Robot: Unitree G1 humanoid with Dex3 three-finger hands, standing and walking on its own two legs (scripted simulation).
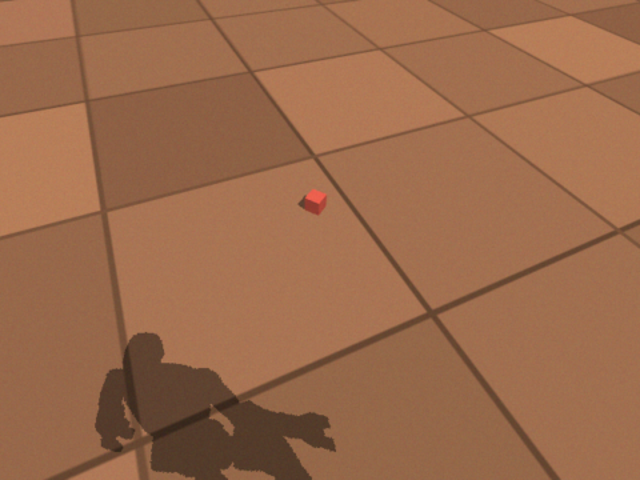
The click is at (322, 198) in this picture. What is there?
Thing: cube
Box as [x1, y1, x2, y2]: [305, 189, 326, 215]
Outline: 312,189 305,197 305,209 318,215 325,206 326,194
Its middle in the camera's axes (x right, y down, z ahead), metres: -0.01 -0.17 +1.77
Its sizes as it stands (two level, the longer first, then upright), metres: 0.074 0.074 0.074
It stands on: the floor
